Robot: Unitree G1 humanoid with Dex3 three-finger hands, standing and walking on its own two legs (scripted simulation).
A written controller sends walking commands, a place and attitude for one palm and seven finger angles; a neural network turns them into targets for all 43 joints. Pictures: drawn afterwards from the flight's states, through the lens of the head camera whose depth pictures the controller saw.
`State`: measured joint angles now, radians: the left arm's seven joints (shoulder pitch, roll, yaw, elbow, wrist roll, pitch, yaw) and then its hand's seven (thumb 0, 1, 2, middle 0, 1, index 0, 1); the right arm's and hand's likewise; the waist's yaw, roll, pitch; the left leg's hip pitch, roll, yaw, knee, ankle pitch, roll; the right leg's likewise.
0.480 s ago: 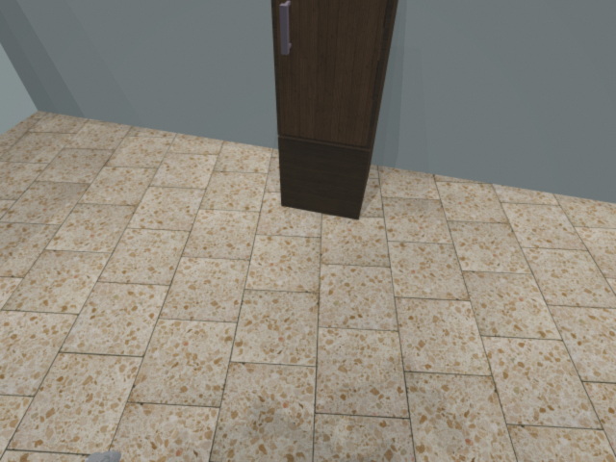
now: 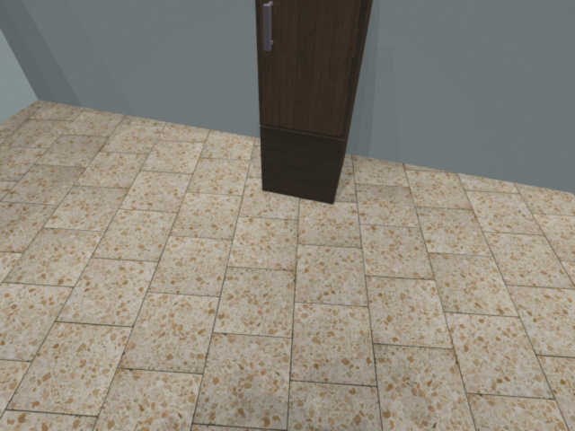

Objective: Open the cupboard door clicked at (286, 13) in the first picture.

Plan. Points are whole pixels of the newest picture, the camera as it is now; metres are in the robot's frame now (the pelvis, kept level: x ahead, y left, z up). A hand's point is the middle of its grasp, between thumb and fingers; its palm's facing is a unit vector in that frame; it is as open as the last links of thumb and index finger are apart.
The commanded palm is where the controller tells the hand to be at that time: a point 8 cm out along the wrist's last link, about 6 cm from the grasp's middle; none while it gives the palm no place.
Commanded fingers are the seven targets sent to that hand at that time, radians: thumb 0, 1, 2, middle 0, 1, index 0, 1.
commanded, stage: stand and wait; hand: left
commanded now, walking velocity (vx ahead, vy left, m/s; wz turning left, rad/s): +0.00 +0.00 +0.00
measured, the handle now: (269, 26) +1.34 +0.14 +0.06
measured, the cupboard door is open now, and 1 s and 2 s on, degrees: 0 0 0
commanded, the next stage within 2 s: look at it before walking up in 0.34 s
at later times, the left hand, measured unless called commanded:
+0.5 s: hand out of the picture +0.07 +0.25 -0.16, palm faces -0.04 -0.94 -0.33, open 7.4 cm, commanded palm none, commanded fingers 0.00 0.90 0.90 -0.20 -0.30 -0.20 -0.30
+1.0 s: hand out of the picture +0.07 +0.25 -0.16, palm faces -0.04 -0.94 -0.33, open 7.4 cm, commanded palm none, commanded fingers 0.00 0.90 0.90 -0.20 -0.30 -0.20 -0.30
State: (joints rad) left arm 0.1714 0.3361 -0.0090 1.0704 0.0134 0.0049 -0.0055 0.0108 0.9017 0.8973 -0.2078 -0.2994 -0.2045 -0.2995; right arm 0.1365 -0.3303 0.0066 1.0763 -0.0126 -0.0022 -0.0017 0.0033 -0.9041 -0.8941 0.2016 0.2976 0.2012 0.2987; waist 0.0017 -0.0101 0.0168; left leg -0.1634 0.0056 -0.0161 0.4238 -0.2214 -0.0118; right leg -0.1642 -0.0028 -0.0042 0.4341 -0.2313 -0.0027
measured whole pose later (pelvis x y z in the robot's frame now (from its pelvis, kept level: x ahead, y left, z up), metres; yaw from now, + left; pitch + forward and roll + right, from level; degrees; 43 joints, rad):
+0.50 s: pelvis +0.00 +0.00 +0.00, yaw +0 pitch -2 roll +0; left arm 0.15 0.34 -0.01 1.09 0.01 0.00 -0.01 0.01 0.90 0.90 -0.21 -0.30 -0.20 -0.30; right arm 0.14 -0.33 0.01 1.11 -0.01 -0.01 0.00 0.00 -0.90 -0.89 0.20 0.30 0.20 0.30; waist 0.00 -0.01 0.02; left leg -0.16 0.01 -0.01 0.40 -0.20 -0.01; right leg -0.16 0.00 0.00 0.40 -0.21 0.00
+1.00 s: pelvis +0.01 +0.00 +0.00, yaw +0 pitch -2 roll +0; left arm 0.16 0.35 -0.01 1.09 0.01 0.00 0.00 0.01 0.90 0.90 -0.21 -0.30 -0.20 -0.30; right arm 0.12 -0.33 0.01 1.11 -0.01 -0.01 0.00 0.00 -0.90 -0.89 0.20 0.30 0.20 0.30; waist 0.00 -0.01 0.02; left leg -0.13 0.00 -0.01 0.37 -0.20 -0.01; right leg -0.14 -0.01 0.00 0.38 -0.21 0.00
